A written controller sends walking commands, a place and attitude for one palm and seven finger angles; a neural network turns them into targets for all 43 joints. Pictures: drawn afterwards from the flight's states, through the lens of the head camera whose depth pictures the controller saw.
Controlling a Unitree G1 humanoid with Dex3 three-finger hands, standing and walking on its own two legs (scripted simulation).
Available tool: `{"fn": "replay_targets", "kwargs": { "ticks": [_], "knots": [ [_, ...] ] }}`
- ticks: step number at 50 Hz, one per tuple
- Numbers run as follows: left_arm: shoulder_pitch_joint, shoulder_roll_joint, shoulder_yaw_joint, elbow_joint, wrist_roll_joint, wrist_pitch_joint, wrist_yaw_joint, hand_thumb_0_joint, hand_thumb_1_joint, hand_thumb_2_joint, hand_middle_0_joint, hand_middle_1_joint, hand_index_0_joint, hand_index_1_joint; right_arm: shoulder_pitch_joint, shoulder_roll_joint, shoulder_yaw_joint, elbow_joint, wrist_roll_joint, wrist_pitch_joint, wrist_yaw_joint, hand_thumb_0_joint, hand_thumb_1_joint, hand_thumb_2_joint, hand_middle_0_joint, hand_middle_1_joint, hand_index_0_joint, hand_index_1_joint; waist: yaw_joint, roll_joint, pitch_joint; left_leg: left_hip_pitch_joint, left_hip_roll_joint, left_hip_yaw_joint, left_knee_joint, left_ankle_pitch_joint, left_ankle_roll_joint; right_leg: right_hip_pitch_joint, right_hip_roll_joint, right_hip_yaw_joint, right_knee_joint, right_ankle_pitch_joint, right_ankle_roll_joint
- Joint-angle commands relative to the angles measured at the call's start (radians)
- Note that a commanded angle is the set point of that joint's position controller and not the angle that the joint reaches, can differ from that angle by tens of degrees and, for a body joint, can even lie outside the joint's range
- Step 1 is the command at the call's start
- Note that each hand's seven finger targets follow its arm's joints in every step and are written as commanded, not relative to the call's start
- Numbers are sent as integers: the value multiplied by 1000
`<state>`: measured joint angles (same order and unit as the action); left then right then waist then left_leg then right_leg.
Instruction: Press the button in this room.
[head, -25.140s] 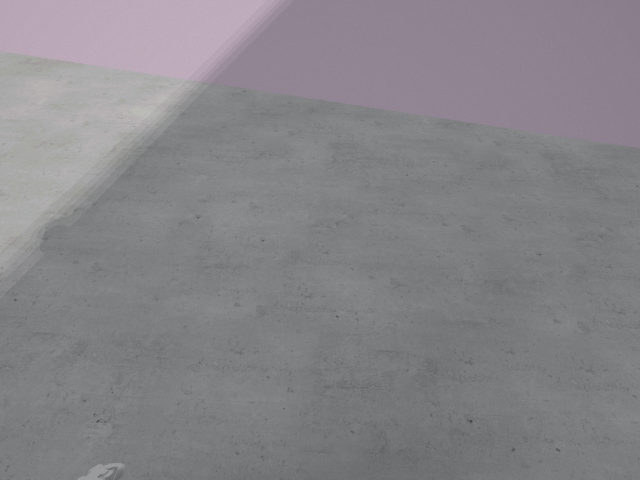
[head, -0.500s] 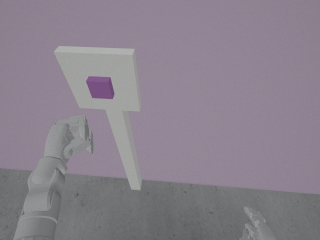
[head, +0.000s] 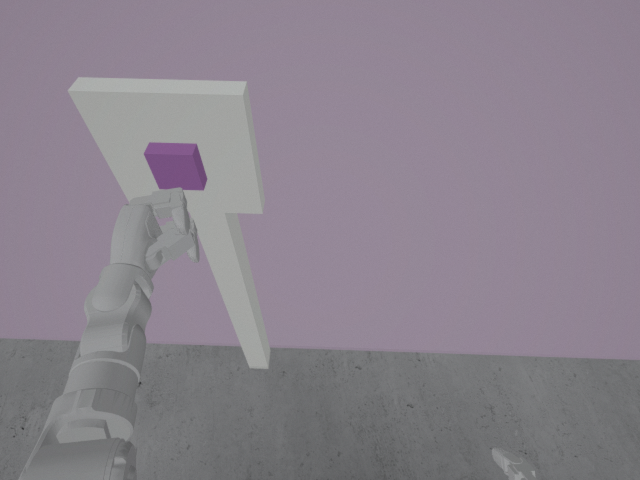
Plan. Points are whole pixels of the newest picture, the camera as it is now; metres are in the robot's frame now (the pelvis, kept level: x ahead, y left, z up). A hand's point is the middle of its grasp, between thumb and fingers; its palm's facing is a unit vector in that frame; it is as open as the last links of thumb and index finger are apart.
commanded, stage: aim a knuckle at the button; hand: left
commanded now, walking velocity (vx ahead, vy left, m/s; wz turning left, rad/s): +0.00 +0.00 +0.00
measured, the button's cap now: (178, 165) +0.49 +0.20 +0.12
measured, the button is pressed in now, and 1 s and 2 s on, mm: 0 0 13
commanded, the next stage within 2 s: press the button with the knuckle in 0.70 s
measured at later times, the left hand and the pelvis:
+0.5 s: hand (183, 235) +0.39 +0.18 +0.09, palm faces -0.02 -1.00 +0.00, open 3.1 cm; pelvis +0.00 +0.01 +0.00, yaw +0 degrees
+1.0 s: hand (191, 232) +0.40 +0.17 +0.09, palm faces -0.01 -1.00 -0.02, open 3.1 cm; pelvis +0.00 +0.01 +0.00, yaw +0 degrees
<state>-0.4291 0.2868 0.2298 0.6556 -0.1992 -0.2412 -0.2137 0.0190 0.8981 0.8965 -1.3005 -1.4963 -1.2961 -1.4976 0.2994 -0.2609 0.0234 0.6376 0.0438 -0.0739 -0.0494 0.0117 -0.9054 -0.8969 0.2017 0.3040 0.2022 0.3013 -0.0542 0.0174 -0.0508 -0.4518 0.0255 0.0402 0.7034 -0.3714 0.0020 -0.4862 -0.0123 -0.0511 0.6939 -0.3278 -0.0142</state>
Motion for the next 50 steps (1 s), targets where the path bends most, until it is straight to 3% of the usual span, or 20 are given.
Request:
{"fn": "replay_targets", "kwargs": {
  "ticks": [1,3,6,10,15,16,17,18,20,24,26,28,30,33,36,38,40,43,46,50],
  "knots": [
    [-434,227,70,-161,-2,-94,12,0,900,900,-1300,-1500,-1300,-1500,14,-137,-56,-115,0,-21,-4,0,-900,-900,200,300,200,300,2,-1,-315,71,-29,-25,-77,260,19,175,12,37,-65,311,-4],
    [-363,243,94,-162,-1,-105,10,0,900,900,-1300,-1500,-1300,-1500,22,-138,-59,-125,-3,-18,2,0,-900,-900,200,300,200,300,22,10,-352,87,-25,-27,-73,305,18,197,16,33,-52,345,-11],
    [-315,205,73,-179,-12,-106,-3,0,900,900,-1300,-1500,-1300,-1500,24,-135,-61,-137,-1,-11,9,0,-900,-900,200,300,200,300,26,15,-358,94,-23,-22,-73,346,16,202,18,28,-48,390,-11],
    [-338,211,75,-163,-18,-88,-3,0,900,900,-1300,-1500,-1300,-1500,21,-142,-61,-140,5,0,6,0,-900,-900,200,300,200,300,5,-41,-288,56,-21,-18,-83,274,20,167,20,26,-66,333,-3],
    [-422,237,78,-238,-11,-116,4,0,900,900,-1300,-1500,-1300,-1500,22,-137,-61,-135,2,-1,-2,0,-900,-900,200,300,200,300,0,31,-337,101,-19,-30,-80,272,19,157,22,29,-61,303,-9],
    [-415,196,44,-260,-11,-124,2,0,900,900,-1300,-1500,-1300,-1500,18,-130,-59,-138,1,-5,0,0,-900,-900,200,300,200,300,2,66,-355,128,-18,-33,-78,295,15,152,22,25,-54,311,-12],
    [-398,169,29,-252,-17,-122,1,0,900,900,-1300,-1500,-1300,-1500,14,-127,-59,-137,3,-9,1,0,-900,-900,200,300,200,300,-2,56,-341,135,-17,-34,-75,296,16,140,24,22,-59,309,-12],
    [-385,184,43,-225,-22,-117,3,0,900,900,-1300,-1500,-1300,-1500,24,-133,-60,-129,1,-9,1,0,-900,-900,200,300,200,300,-9,-11,-328,120,-13,-38,-74,294,19,145,27,18,-61,311,-9],
    [-345,188,49,-211,-19,-105,-1,0,900,900,-1300,-1500,-1300,-1500,19,-137,-60,-131,4,-7,1,0,-900,-900,200,300,200,300,7,18,-321,109,-15,-36,-81,301,15,148,23,18,-56,319,-11],
    [-380,156,13,-196,-10,-77,7,0,900,900,-1300,-1500,-1300,-1500,13,-137,-58,-133,7,-3,3,0,-900,-900,200,300,200,300,-8,0,-281,104,-14,-41,-79,280,15,109,23,11,-60,290,-9],
    [-396,146,7,-213,-10,-77,16,0,900,900,-1300,-1500,-1300,-1500,6,-134,-55,-140,5,-4,6,0,-900,-900,200,300,200,300,-3,29,-288,116,-16,-46,-79,280,12,104,21,10,-57,281,-12],
    [-387,182,35,-212,-5,-83,28,0,900,900,-1300,-1500,-1300,-1500,11,-139,-56,-139,1,-1,3,0,-900,-900,200,300,200,300,1,-13,-303,107,-13,-47,-76,291,14,122,22,10,-53,290,-11],
    [-392,172,30,-225,-4,-88,30,0,900,900,-1300,-1500,-1300,-1500,1,-133,-53,-147,2,-3,6,0,-900,-900,200,300,200,300,7,20,-312,110,-16,-42,-77,280,12,127,20,15,-51,289,-12],
    [-427,188,34,-205,2,-94,34,0,900,900,-1300,-1500,-1300,-1500,5,-135,-51,-138,1,0,1,0,-900,-900,200,300,200,300,-6,-11,-296,96,-15,-44,-74,267,16,123,21,16,-54,281,-10],
    [-402,150,11,-239,0,-96,30,0,900,900,-1300,-1500,-1300,-1500,0,-127,-53,-146,1,-6,6,0,-900,-900,200,300,200,300,9,57,-342,142,-15,-47,-70,321,8,125,19,12,-42,312,-15],
    [-341,168,32,-239,-5,-92,30,0,900,900,-1300,-1500,-1300,-1500,10,-133,-57,-147,0,-6,7,0,-900,-900,200,300,200,300,15,0,-357,136,-10,-49,-64,364,10,151,21,10,-39,346,-14],
    [-321,130,7,-234,-13,-78,24,0,900,900,-1300,-1500,-1300,-1500,0,-129,-54,-151,4,-7,11,0,-900,-900,200,300,200,300,12,2,-316,119,-12,-41,-71,343,9,143,19,9,-47,347,-11],
    [-389,166,22,-223,-4,-68,35,0,900,900,-1300,-1500,-1300,-1500,2,-135,-55,-140,3,-1,5,0,-900,-900,200,300,200,300,-5,-31,-283,88,-16,-40,-73,281,16,136,19,13,-57,310,-8],
    [-453,150,0,-227,2,-76,41,0,900,900,-1300,-1500,-1300,-1500,-2,-130,-51,-136,5,-1,1,0,-900,-900,200,300,200,300,-13,20,-286,105,-18,-39,-75,257,14,112,18,17,-62,282,-9],
    [-508,202,42,-139,6,-90,47,0,900,900,-1300,-1500,-1300,-1500,15,-137,-51,-114,1,2,-6,0,-900,-900,200,300,200,300,-19,-25,-296,79,-21,-42,-69,218,19,117,18,26,-65,253,-6]
  ]
}}
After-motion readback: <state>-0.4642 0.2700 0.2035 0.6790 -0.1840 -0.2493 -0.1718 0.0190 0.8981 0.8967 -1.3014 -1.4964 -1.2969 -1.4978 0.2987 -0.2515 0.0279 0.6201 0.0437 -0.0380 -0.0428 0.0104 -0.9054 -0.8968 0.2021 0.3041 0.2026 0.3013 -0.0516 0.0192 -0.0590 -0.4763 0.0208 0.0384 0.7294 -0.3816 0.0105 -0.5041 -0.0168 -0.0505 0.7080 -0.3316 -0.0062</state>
